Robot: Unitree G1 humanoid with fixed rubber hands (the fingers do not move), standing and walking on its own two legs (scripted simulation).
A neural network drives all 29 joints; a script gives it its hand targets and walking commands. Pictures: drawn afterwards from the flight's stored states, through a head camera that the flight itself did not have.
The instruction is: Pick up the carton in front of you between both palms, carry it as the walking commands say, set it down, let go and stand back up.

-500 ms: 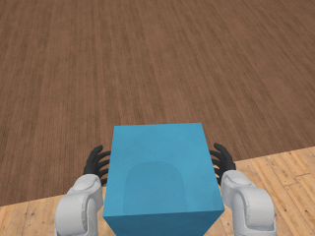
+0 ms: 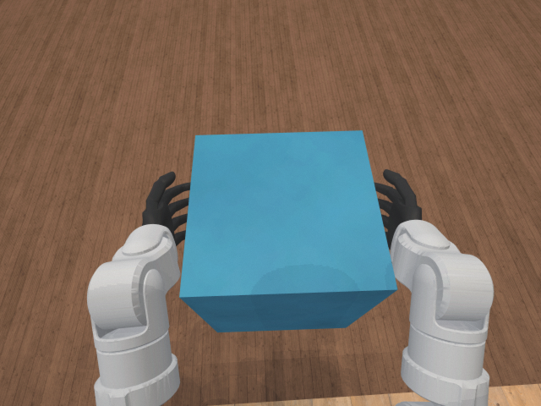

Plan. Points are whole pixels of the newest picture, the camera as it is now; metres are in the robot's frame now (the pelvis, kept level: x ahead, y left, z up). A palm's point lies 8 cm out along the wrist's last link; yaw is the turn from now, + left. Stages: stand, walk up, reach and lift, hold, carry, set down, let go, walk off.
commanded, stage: carry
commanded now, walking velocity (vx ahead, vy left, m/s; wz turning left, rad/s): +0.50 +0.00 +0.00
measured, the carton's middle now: (280, 244) +0.33 +0.01 +0.07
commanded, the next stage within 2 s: none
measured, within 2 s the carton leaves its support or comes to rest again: neither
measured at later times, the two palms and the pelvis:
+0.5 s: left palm (210, 69) +0.72 +0.16 +0.12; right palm (357, 72) +0.69 -0.14 +0.13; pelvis +0.34 +0.04 +0.02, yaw -1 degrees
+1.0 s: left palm out of the picture +1.04 +0.19 +0.23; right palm out of the picture +1.05 -0.11 +0.23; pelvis +0.69 +0.01 +0.06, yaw -1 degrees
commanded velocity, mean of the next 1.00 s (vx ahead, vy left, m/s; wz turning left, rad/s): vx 0.50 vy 0.00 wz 0.00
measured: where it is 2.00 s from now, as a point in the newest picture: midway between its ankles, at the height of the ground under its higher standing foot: (283, 147)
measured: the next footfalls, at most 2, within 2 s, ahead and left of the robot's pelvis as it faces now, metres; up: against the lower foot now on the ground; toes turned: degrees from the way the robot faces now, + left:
left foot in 0.28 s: +0.39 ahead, +0.13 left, +0.02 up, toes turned +6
right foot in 0.66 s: +0.65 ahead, -0.08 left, +0.06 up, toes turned -6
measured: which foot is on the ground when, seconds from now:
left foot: up 0.00-0.26, down 0.28-0.66, up 0.68-1.00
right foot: down 0.00-0.32, up 0.34-0.64, down 0.66-1.00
